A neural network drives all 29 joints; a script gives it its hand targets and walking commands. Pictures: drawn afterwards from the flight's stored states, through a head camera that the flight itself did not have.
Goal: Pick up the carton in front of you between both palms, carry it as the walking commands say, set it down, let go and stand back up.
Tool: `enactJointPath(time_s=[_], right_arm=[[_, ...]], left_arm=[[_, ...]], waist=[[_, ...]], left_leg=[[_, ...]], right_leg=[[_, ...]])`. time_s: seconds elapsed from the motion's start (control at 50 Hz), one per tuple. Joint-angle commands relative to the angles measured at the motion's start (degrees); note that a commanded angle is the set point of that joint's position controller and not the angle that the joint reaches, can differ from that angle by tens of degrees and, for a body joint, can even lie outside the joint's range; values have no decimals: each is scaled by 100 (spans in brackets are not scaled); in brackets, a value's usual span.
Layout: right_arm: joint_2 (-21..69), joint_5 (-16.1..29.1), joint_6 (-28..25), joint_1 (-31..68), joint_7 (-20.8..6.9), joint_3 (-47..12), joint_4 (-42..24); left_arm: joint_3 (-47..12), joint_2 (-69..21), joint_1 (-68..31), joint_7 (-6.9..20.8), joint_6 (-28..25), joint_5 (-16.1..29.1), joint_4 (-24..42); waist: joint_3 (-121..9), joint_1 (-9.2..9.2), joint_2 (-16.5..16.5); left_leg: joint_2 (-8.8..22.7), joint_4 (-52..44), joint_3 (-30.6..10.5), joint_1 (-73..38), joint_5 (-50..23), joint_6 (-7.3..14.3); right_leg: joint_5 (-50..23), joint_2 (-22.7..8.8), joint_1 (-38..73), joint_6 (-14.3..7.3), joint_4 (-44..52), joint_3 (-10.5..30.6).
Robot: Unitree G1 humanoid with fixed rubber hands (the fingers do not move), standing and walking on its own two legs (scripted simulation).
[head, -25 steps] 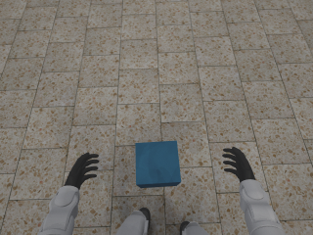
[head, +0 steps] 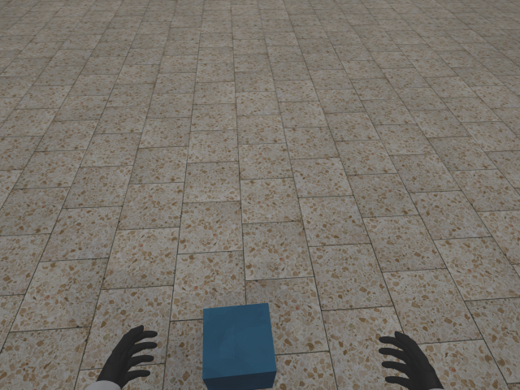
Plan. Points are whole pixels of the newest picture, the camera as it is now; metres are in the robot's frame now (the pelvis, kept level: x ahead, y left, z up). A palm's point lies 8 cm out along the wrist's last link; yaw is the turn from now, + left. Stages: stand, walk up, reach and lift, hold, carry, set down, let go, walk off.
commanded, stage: let go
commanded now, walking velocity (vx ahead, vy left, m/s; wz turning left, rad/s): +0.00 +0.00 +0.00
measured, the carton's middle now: (239, 349) +0.36 +0.07 -0.65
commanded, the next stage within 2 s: stand in 0.24 s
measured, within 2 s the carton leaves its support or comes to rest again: neither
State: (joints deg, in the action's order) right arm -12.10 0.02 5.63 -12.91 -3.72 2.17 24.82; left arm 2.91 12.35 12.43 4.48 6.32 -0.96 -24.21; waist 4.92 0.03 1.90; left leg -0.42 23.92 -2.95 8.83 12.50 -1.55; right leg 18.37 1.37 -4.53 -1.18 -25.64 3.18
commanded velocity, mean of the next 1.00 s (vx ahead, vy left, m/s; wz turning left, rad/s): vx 0.00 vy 0.00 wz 0.00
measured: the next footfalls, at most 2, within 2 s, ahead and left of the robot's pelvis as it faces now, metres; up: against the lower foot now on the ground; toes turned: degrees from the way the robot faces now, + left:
none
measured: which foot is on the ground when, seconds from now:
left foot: down 0.00-1.00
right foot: down 0.00-1.00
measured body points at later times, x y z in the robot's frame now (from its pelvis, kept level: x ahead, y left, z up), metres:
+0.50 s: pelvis +0.00 +0.03 -0.01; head +0.00 +0.05 +0.44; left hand +0.14 +0.31 -0.10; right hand +0.14 -0.25 -0.09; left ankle +0.01 +0.14 -0.74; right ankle -0.05 -0.11 -0.74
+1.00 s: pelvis -0.01 +0.03 +0.00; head -0.02 +0.05 +0.45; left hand +0.07 +0.32 -0.12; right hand +0.11 -0.25 -0.11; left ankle +0.01 +0.14 -0.74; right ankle -0.05 -0.11 -0.74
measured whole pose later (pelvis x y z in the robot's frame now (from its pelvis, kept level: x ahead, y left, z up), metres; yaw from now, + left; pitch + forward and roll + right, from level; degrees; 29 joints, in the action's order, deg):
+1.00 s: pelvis -0.01 +0.03 +0.00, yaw +3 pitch -3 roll -1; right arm -15.7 -1.3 -0.4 -11.0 1.7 3.3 49.5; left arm 4.0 17.6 15.1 -1.8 -0.3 -0.8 -45.2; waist 2.4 0.1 1.2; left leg -2.4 29.7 -4.4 12.6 13.7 1.0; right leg 18.0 -0.5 -4.8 1.6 -25.9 0.7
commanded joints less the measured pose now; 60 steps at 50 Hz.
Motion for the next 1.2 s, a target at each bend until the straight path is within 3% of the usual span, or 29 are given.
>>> enactJointPath(time_s=[0.0, 0.08, 0.1, 0.14, 0.22, 0.24, 0.32, 0.36, 0.5, 1.18], right_arm=[[-411, -29, 1, 291, -8, 119, -568], [-453, -109, 39, 269, 5, 166, -580], [-411, -62, -107, -28, 105, 188, -267], [-473, -34, -140, 83, 186, 128, -376], [-477, 0, -147, 214, 199, 106, -414], [-1036, -140, -295, 255, 363, 337, 565], [-961, -176, -585, 325, 516, 349, 907], [-949, -164, -628, 392, 509, 357, 1049], [-1075, -192, -684, 363, 535, 375, 1419], [-1269, -102, -662, 292, 581, 252, 2461]], left_arm=[[236, 640, -89, -23, 6, -34, 519], [219, 609, -101, -26, 17, -7, 553], [272, 832, -219, -172, 308, -80, 831], [140, 727, -124, -270, 415, -57, 791], [43, 628, -124, -346, 489, 14, 790], [329, 1121, -304, -439, 76, 134, -86], [363, 924, -218, -525, -473, 65, -475], [377, 924, -227, -535, -552, 39, -615], [378, 1027, -68, -575, -672, -19, -1001], [252, 1298, 276, -659, -745, 24, -2067]], waist=[[-200, -69, -77], [-305, -9, -28], [-651, 8, -170], [-630, 2, -8], [-533, -14, -36], [-614, -19, 399], [-556, -1, -96], [-550, -1, -308], [-556, 14, -452], [-210, 33, -269]], left_leg=[[-393, 56, 392, -1219, -1074, 76], [-368, 52, 355, -1267, -1333, 67], [-449, 241, 372, -983, -1294, -4], [-457, 240, 337, -783, -1295, 13], [-427, 226, 290, -741, -1361, 12], [77, 468, 97, 14, -1639, 108], [197, 357, -97, 190, -1077, 211], [221, 295, -193, 260, -1087, 223], [321, 210, -437, 199, -1139, 270], [313, -97, -693, 334, -635, 278]], right_leg=[[-1273, -89, -1125, 211, 729, -138], [-1568, -15, -935, 234, 620, -184], [-2114, -23, -452, 246, 395, -127], [-2366, 37, -447, 301, 273, -156], [-2122, 84, -555, 265, 270, -218], [-1536, -177, -570, 361, 100, -374], [-852, -239, -603, 265, 181, -160], [-855, -258, -555, 269, 167, -123], [-831, -280, -439, 280, 166, -85], [-458, -508, -299, 193, 521, -5]])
